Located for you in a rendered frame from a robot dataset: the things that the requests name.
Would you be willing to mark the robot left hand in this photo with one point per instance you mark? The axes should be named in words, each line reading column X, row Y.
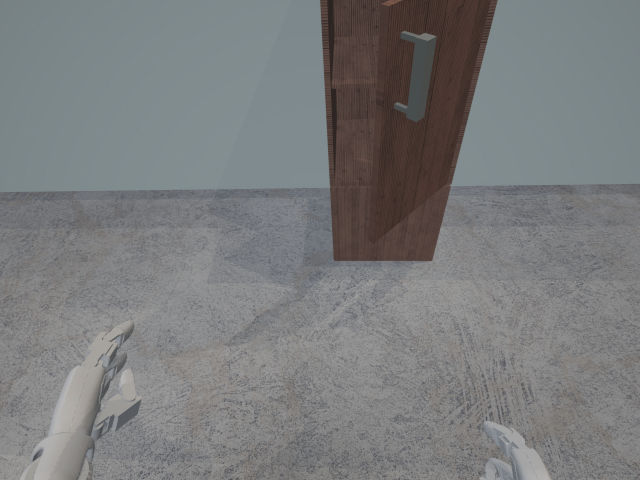
column 86, row 384

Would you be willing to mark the cupboard door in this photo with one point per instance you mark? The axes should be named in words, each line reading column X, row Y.
column 412, row 160

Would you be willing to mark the handle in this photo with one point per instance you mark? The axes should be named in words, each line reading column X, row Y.
column 420, row 76

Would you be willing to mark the robot left forearm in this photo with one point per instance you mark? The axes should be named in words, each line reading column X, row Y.
column 63, row 456

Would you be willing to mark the robot right hand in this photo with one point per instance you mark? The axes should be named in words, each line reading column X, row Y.
column 526, row 463

